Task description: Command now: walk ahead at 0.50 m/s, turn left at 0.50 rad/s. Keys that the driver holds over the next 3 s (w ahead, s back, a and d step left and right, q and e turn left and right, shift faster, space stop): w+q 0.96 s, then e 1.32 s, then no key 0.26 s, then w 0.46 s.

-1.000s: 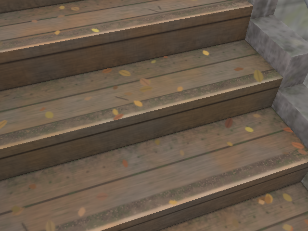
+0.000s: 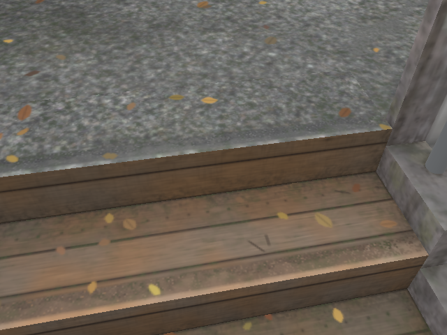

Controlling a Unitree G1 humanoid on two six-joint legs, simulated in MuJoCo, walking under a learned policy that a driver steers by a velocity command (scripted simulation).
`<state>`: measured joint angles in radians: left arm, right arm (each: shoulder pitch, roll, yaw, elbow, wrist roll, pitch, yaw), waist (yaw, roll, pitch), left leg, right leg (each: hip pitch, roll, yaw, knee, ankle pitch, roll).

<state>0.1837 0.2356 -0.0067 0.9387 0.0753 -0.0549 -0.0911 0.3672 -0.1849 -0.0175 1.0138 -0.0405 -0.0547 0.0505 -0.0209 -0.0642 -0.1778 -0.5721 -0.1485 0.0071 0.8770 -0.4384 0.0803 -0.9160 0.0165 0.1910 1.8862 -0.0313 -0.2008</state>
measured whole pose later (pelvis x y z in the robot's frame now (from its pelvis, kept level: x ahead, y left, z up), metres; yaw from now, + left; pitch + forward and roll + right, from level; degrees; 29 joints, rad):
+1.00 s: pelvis +0.54 +0.08 +0.28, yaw +34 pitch +7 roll +4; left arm 0.44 0.16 0.00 1.10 0.07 -0.11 -0.12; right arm 0.05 -0.16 0.00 0.86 -0.03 -0.03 0.06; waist 0.01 -0.05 -0.15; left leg -0.78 -0.10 0.14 1.11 -0.45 0.10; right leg -0.35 -0.11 0.04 1.31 -0.01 -0.04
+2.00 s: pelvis +0.76 +0.18 +0.51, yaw +9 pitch +3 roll +1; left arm 0.13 0.26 0.04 0.71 0.00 -0.10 -0.04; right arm 0.10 -0.22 -0.02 0.71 -0.03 -0.10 0.01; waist 0.00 -0.03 -0.04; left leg -0.47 -0.04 -0.02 0.71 -0.28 -0.02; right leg -0.55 0.14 0.22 0.75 -0.27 -0.04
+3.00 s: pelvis +0.89 +0.23 +0.53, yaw -8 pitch +3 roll -1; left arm 0.14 0.26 0.05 0.73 0.04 -0.11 -0.02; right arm 0.47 -0.23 -0.02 0.76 -0.05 -0.13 0.01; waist -0.10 -0.01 -0.05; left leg -0.20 -0.04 0.02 0.50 -0.36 0.08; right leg -0.65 0.06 0.11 1.23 -0.24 -0.07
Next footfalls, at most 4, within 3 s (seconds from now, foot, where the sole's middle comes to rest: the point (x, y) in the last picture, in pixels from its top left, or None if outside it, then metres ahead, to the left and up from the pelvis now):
0.28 right None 0.39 -0.15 -0.56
0.88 left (145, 267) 0.58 0.20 -0.40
1.38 right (185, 126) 0.91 0.11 -0.24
1.96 left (101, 146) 0.83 0.32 -0.24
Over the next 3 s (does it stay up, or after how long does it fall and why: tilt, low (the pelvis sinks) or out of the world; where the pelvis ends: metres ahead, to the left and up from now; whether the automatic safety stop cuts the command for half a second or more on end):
stays up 0.89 0.23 0.53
